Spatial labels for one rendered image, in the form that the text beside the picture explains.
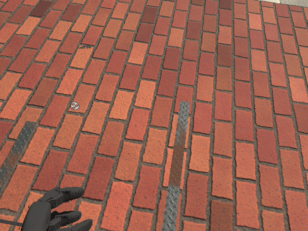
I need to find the robot left hand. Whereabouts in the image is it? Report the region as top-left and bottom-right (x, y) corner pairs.
(19, 187), (93, 231)

